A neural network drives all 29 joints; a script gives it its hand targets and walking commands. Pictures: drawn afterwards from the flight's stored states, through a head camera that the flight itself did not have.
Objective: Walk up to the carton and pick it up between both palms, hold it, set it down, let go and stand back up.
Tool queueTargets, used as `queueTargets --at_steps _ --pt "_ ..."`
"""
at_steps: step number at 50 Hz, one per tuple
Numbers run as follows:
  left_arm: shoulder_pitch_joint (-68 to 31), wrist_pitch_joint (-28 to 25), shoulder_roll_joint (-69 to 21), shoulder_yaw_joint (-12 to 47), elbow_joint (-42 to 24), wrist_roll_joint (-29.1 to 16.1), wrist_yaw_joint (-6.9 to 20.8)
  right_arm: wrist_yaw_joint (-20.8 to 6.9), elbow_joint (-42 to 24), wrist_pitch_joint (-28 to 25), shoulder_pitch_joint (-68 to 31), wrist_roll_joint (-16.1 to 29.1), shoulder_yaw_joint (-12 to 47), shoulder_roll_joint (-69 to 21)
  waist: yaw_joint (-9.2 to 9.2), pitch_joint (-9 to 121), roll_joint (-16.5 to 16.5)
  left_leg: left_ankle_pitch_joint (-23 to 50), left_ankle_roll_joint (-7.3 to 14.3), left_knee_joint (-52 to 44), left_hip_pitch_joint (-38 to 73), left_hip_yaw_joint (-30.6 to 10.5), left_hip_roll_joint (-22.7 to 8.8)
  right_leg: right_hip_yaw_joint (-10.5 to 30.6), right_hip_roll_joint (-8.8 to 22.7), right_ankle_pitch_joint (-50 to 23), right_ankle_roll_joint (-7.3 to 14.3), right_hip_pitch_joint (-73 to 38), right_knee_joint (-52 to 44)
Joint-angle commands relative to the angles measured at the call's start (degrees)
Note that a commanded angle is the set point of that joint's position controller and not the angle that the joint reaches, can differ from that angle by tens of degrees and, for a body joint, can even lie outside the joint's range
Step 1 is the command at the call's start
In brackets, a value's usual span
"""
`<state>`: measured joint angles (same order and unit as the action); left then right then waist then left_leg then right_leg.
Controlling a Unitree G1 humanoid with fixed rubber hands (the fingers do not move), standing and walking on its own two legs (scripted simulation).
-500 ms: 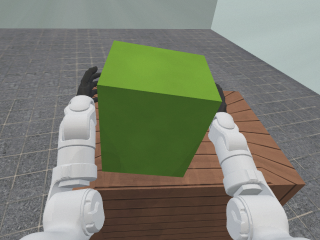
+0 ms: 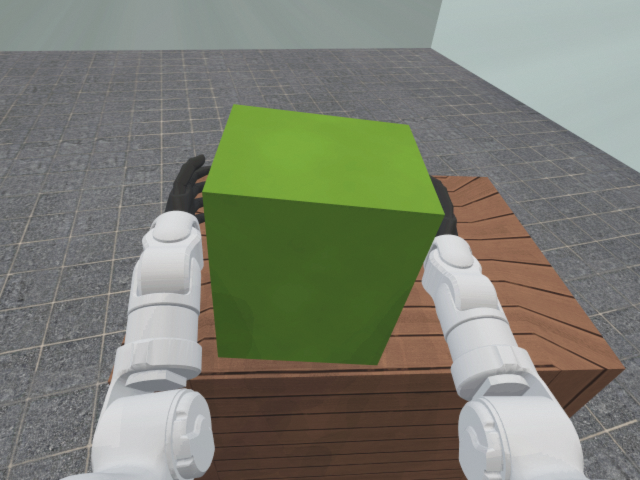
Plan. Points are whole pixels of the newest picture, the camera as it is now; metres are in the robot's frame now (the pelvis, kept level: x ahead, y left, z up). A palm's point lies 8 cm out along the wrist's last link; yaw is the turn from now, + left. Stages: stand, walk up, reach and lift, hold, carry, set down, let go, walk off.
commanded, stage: set down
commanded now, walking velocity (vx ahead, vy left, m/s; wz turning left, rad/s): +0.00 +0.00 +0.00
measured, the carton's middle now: (310, 244) +0.40 +0.01 +0.11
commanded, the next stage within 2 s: none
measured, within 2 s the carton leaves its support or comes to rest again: rests again in 1.54 s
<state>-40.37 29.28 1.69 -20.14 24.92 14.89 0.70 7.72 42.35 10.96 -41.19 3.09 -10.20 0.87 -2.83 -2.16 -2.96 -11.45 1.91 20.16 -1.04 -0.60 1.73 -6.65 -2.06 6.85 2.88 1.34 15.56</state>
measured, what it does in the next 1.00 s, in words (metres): stands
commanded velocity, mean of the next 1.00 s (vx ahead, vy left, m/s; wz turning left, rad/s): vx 0.00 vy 0.00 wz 0.00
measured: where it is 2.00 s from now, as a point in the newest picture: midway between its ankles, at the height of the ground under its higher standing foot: outside the picture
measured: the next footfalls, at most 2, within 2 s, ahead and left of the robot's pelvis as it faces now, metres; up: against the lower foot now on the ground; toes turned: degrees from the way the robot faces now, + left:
none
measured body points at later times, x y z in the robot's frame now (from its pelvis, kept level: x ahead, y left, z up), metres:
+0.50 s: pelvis +0.01 +0.01 +0.00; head -0.01 +0.03 +0.45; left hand +0.41 +0.17 +0.13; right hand +0.40 -0.16 +0.12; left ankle +0.01 +0.09 -0.75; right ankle +0.03 -0.08 -0.75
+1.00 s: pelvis +0.02 +0.01 +0.00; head +0.02 +0.03 +0.45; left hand +0.42 +0.18 +0.09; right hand +0.41 -0.15 +0.09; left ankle +0.01 +0.09 -0.75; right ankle +0.03 -0.08 -0.75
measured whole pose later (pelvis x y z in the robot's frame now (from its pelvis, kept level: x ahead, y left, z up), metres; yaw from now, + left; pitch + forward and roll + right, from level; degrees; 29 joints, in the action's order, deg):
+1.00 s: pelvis +0.02 +0.01 +0.00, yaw +0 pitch -1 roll -2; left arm -37.6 12.0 2.9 -16.7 41.8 9.6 -1.4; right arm 6.8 45.2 2.1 -35.2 -4.4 -15.6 -1.7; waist -0.7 0.7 -0.4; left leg -12.6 2.2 21.4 -8.1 -0.4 1.6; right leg -6.4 -2.3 6.3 2.3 7.1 13.7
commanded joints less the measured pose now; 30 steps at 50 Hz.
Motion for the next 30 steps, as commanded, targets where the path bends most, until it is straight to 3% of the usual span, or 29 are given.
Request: queueTargets --at_steps 1,7,14,20,24,30 --pt "-39.8 -4.5 -34.2 26.1 -7.4 -7.6 7.9 -6.4 -21.0 -8.4 -48.3 0.7 17.2 -29.6 -1.34 29.4 5.6 16.7 -4.5 -2.0 0.7 0.6 -0.4 1.2 1.4 -13.5 -4.2 -13.9 0.7" --pt "-40.8 -7.8 -36.4 29.4 -5.9 -9.1 6.7 -6.5 -20.6 -10.4 -47.9 -1.4 16.4 -29.6 -2.38 30.9 7.3 19.1 -6.0 -0.8 3.0 -0.1 -0.9 0.6 1.1 -11.7 -3.3 -10.6 0.3" --pt "-39.9 -9.9 -37.1 29.7 -3.8 -9.7 5.8 -6.6 -20.0 -11.0 -47.5 -1.2 17.8 -30.3 -1.24 32.0 6.8 23.1 -6.6 0.1 2.8 -0.6 -1.4 0.9 0.9 -13.7 -3.4 -10.8 0.5" --pt "-36.0 -10.4 -36.0 26.0 -1.1 -8.0 6.2 -6.9 -18.7 -10.4 -45.3 -0.5 19.8 -31.6 1.17 29.8 4.7 22.0 -5.5 -1.0 -1.1 -0.1 -1.0 1.8 1.1 -16.9 -4.2 -14.8 1.1" --pt "-34.8 -11.1 -35.5 25.2 -1.6 -7.3 6.6 -7.0 -18.9 -10.5 -43.5 -0.5 20.8 -32.6 1.78 30.0 4.3 21.9 -4.9 -1.4 -2.7 0.3 -0.9 2.4 1.4 -19.5 -4.4 -16.9 1.6" --pt "-37.1 -13.9 -35.7 26.5 -2.1 -8.2 6.1 -7.4 -18.5 -11.8 -42.2 -2.3 19.6 -33.5 1.11 32.2 5.8 21.5 -5.4 -1.2 -2.5 0.4 -1.1 2.3 1.5 -19.0 -3.9 -14.8 1.6"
